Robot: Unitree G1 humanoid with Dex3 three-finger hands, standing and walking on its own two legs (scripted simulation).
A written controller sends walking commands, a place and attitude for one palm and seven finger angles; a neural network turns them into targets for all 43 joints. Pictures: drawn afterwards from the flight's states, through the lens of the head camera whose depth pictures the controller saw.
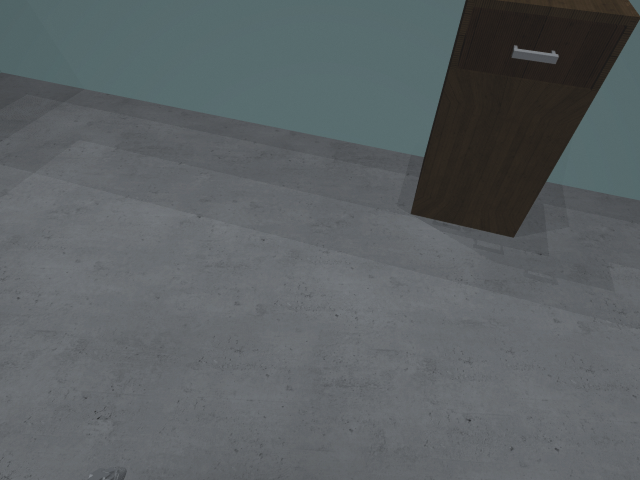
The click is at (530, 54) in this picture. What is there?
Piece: drawer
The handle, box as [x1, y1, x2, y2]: [511, 45, 558, 63]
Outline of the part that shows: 511,57 555,63 558,55 552,50 550,53 518,49 516,45 514,45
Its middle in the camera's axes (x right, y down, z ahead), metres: +0.65 -0.56 +1.18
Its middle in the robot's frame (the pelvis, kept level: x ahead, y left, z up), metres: +1.29 -0.59 +0.01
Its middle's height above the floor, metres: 0.78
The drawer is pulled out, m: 0.00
